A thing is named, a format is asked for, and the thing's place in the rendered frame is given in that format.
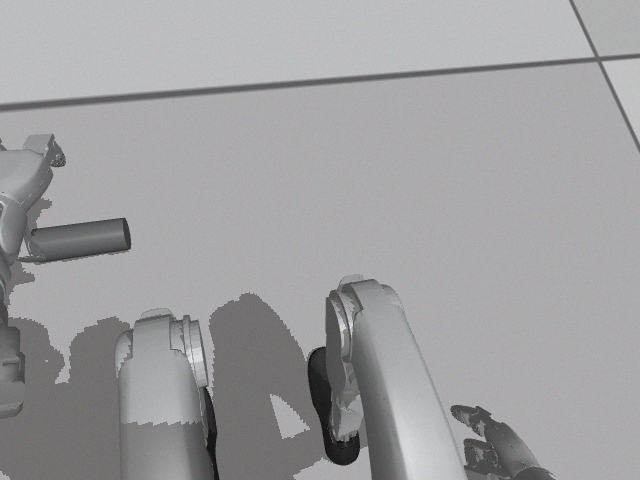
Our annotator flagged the right robot foot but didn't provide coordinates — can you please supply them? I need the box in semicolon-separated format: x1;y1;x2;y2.
308;347;360;466

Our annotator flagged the left robot arm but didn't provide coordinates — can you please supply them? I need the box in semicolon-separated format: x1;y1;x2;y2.
0;195;28;419

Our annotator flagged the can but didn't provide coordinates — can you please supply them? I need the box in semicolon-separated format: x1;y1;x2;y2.
31;218;131;263

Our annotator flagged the left robot hand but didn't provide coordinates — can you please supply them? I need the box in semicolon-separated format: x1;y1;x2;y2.
0;134;66;263

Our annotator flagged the left robot foot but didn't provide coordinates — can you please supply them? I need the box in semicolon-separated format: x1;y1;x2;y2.
203;387;219;480

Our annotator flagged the right robot hand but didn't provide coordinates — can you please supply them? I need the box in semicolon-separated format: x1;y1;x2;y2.
451;405;541;480

